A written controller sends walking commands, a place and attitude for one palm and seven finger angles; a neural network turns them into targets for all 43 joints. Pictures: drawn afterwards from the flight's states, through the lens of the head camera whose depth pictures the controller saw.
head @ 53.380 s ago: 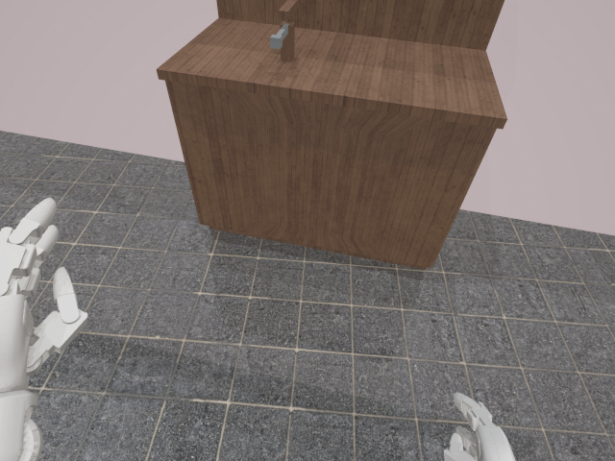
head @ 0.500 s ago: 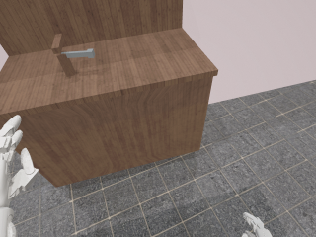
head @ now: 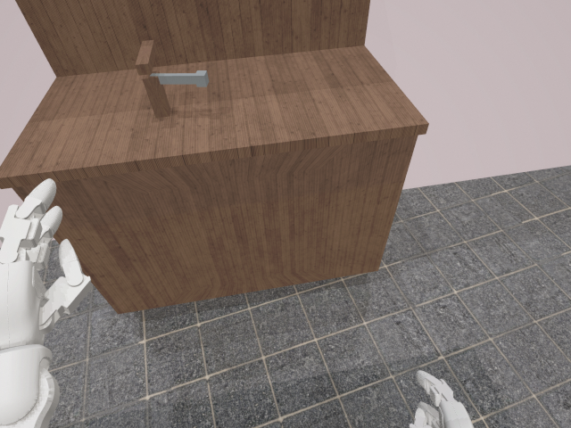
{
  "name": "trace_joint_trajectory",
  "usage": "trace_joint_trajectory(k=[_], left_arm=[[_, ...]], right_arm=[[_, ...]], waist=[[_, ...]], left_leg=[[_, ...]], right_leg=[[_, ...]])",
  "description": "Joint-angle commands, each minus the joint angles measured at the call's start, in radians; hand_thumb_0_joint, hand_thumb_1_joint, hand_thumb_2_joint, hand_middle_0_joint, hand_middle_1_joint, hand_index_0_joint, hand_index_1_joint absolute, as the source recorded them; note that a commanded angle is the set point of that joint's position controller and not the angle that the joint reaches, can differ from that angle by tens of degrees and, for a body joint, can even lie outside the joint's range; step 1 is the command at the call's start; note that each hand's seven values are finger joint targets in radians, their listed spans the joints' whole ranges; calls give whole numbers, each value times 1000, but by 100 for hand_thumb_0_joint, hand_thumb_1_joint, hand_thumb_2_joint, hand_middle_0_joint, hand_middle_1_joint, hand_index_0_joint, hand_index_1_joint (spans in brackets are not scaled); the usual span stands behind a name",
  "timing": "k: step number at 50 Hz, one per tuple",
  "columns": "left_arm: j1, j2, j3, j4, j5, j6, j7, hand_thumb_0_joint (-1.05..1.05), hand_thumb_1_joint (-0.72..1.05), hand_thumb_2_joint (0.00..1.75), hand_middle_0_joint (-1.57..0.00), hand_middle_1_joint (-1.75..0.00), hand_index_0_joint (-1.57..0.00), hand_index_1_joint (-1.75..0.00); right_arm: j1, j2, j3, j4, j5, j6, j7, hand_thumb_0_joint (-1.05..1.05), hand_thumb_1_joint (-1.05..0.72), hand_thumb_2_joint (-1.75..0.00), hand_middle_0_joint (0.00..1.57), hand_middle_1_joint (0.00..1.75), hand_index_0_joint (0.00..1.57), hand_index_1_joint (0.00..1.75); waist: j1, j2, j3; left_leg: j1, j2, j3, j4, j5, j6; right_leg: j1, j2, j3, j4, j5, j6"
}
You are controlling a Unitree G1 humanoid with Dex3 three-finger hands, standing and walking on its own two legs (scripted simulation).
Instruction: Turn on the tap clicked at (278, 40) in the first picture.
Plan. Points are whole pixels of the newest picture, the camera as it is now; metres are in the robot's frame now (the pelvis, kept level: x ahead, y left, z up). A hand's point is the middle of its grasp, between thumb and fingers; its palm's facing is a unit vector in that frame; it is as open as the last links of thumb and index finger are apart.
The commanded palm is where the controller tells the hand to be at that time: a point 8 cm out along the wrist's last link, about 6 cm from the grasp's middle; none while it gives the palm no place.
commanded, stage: stand and check the lever's angle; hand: left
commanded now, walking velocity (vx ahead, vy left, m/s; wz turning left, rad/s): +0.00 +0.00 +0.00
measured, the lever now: (201, 78) +0.83 +0.27 +0.10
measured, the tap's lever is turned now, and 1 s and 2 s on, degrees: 77 77 77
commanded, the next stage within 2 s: stand and wait in 0.20 s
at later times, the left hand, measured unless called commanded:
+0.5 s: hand (98, 251) +0.27 +0.25 +0.16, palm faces +0.33 -0.86 -0.39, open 7.4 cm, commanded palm +0.21 +0.30 +0.19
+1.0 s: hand (76, 256) +0.26 +0.26 +0.17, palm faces +0.37 -0.84 -0.40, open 7.4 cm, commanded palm +0.20 +0.30 +0.19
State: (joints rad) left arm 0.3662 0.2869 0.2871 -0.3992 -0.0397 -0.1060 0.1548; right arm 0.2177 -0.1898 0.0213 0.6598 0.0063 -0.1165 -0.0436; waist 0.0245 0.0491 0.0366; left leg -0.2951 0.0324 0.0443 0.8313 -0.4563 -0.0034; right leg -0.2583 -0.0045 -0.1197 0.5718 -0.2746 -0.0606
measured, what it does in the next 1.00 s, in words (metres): stands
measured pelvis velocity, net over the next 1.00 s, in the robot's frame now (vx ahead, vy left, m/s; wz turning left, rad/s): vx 0.03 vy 0.03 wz -0.02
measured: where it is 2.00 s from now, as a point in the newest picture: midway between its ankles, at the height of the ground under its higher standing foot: outside the picture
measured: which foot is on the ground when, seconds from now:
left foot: down 0.00-1.00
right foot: down 0.00-1.00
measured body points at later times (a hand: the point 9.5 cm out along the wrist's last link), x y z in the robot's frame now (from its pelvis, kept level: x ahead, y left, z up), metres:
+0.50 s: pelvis +0.04 +0.02 +0.01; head +0.07 +0.02 +0.46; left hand +0.25 +0.29 +0.18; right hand +0.22 -0.22 -0.07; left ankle +0.02 +0.12 -0.73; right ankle +0.03 -0.08 -0.73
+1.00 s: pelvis +0.03 +0.03 +0.01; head +0.05 +0.02 +0.46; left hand +0.23 +0.30 +0.19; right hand +0.20 -0.21 -0.07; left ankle +0.02 +0.12 -0.73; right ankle +0.03 -0.08 -0.73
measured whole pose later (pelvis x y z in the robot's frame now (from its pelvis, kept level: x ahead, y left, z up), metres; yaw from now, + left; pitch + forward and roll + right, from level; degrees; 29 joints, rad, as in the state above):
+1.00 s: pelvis +0.03 +0.03 +0.01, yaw -1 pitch +0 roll -1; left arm 0.47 0.35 0.31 -0.48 -0.05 -0.13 0.17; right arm 0.19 -0.22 0.01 0.58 -0.01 -0.09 -0.07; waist 0.00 0.03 0.04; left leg -0.20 0.01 0.07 0.47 -0.28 0.03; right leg -0.20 0.00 -0.09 0.42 -0.23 -0.01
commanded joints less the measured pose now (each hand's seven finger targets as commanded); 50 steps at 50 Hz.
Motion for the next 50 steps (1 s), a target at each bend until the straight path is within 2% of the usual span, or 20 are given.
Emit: trace_joint_trajectory(k=[1, 3, 4, 5, 6, 7, 8, 9, 10, 11, 13, 15, 17, 21, 23, 26, 35, 41, 43, 50], left_arm=[[-47, 284, 192, -320, -4, -87, 23, 0, 90, 90, -20, -30, -20, -30], [13, 257, 191, -324, -13, -95, 31, 0, 90, 90, -20, -30, -20, -30], [25, 253, 193, -330, -16, -97, 33, 0, 90, 90, -20, -30, -20, -30], [34, 249, 198, -338, -19, -100, 36, 0, 90, 90, -20, -30, -20, -30], [48, 247, 195, -331, -14, -97, 38, 0, 90, 90, -20, -30, -20, -30], [47, 244, 192, -332, -13, -94, 37, 0, 90, 90, -20, -30, -20, -30], [63, 226, 185, -280, -8, -87, 32, 0, 90, 90, -20, -30, -20, -30], [40, 231, 189, -281, -1, -85, 32, 0, 90, 90, -20, -30, -20, -30], [15, 221, 175, -282, 5, -87, 32, 0, 90, 90, -20, -30, -20, -30], [-19, 215, 157, -305, 10, -93, 30, 0, 90, 90, -20, -30, -20, -30], [21, 198, 136, -263, 7, -87, 30, 0, 90, 90, -20, -30, -20, -30], [23, 189, 115, -286, 2, -83, 27, 0, 90, 90, -20, -30, -20, -30], [31, 194, 114, -305, 0, -81, 28, 0, 90, 90, -20, -30, -20, -30], [54, 255, 179, -357, -4, -87, 36, 0, 90, 90, -20, -30, -20, -30], [81, 253, 187, -362, -7, -92, 36, 0, 90, 90, -20, -30, -20, -30], [114, 261, 206, -342, -13, -93, 36, 0, 90, 90, -20, -30, -20, -30], [90, 205, 141, -256, -15, -75, 25, 0, 90, 90, -20, -30, -20, -30], [2, 246, 153, -325, -7, -79, 31, 0, 90, 90, -20, -30, -20, -30], [17, 236, 148, -311, -6, -81, 33, 0, 90, 90, -20, -30, -20, -30], [77, 218, 152, -263, -11, -82, 31, 0, 90, 90, -20, -30, -20, -30]], right_arm=[[-123, -108, -44, -193, -4, -53, -8, 0, -90, -90, 20, 30, 20, 30], [-110, -103, -38, -201, -10, -43, -13, 0, -90, -90, 20, 30, 20, 30], [-115, -115, -43, -209, -12, -42, -17, 0, -90, -90, 20, 30, 20, 30], [-124, -133, -51, -221, -12, -42, -22, 0, -90, -90, 20, 30, 20, 30], [-126, -135, -53, -233, -4, -38, -23, 0, -90, -90, 20, 30, 20, 30], [-124, -136, -54, -238, 4, -39, -22, 0, -90, -90, 20, 30, 20, 30], [-125, -125, -49, -226, 4, -42, -24, 0, -90, -90, 20, 30, 20, 30], [-125, -122, -43, -224, -3, -44, -27, 0, -90, -90, 20, 30, 20, 30], [-114, -125, -44, -219, -3, -49, -27, 0, -90, -90, 20, 30, 20, 30], [-119, -126, -48, -217, -2, -58, -27, 0, -90, -90, 20, 30, 20, 30], [-94, -133, -56, -210, 0, -69, -25, 0, -90, -90, 20, 30, 20, 30], [-86, -140, -66, -212, 3, -70, -21, 0, -90, -90, 20, 30, 20, 30], [-86, -142, -66, -215, 5, -65, -19, 0, -90, -90, 20, 30, 20, 30], [-107, -138, -64, -232, 2, -48, -23, 0, -90, -90, 20, 30, 20, 30], [-114, -131, -59, -241, 1, -40, -26, 0, -90, -90, 20, 30, 20, 30], [-114, -129, -59, -246, 1, -31, -28, 0, -90, -90, 20, 30, 20, 30], [-103, -141, -60, -234, 2, -25, -31, 0, -90, -90, 20, 30, 20, 30], [-126, -145, -59, -236, -4, -28, -36, 0, -90, -90, 20, 30, 20, 30], [-123, -140, -54, -238, -7, -30, -36, 0, -90, -90, 20, 30, 20, 30], [-115, -137, -55, -235, -8, -27, -32, 0, -90, -90, 20, 30, 20, 30]], waist=[[-24, -115, -93], [-35, -88, -117], [-32, -27, -101], [-18, 57, -92], [-11, 113, -83], [-4, 90, -79], [-14, 105, -55], [-15, 107, -21], [-17, 88, -30], [-20, 90, -56], [-23, 14, -126], [-31, -19, -186], [-37, -26, -197], [-28, 9, -198], [-24, 38, -185], [-25, 28, -176], [-31, -32, -168], [-25, 22, -154], [-21, 29, -133], [-22, -8, -134]], left_leg=[[7, 17, 3, -146, 55, 7], [123, -2, 23, -338, 191, 3], [132, 32, -33, -418, 194, 14], [112, 124, -154, -488, 213, 52], [89, 193, -233, -540, 179, 75], [39, 204, -240, -550, 174, 85], [-23, 185, -215, -579, 95, 74], [-57, 181, -204, -589, 112, 73], [-35, 166, -174, -558, 201, 64], [7, 147, -138, -518, 299, 54], [74, 122, -90, -425, 478, 36], [122, 99, -53, -364, 539, 18], [122, 93, -47, -351, 576, 9], [116, 93, -63, -373, 592, 10], [110, 95, -62, -386, 599, 11], [101, 96, -68, -395, 602, 10], [107, 93, -57, -402, 517, 12], [85, 80, -71, -425, 453, 13], [69, 80, -76, -441, 426, 14], [60, 72, -72, -446, 377, 13]], right_leg=[[61, -255, 277, -258, 150, -79], [39, -184, 197, -211, 22, -27], [27, -142, 180, -160, -10, 0], [15, -79, 143, -94, -14, 36], [6, -38, 99, -50, -43, 65], [44, -12, 92, -37, -52, 78], [69, -6, 88, -33, -64, 79], [86, -15, 84, -42, -21, 78], [102, -18, 81, -68, 28, 77], [111, -25, 87, -96, 91, 75], [149, -53, 117, -119, 273, 65], [176, -90, 157, -129, 421, 50], [197, -108, 161, -117, 494, 40], [200, -99, 138, -115, 443, 40], [192, -88, 130, -113, 417, 43], [192, -82, 123, -123, 402, 45], [167, -82, 143, -158, 383, 54], [168, -84, 142, -171, 314, 49], [162, -76, 135, -174, 275, 51], [155, -73, 142, -202, 251, 52]])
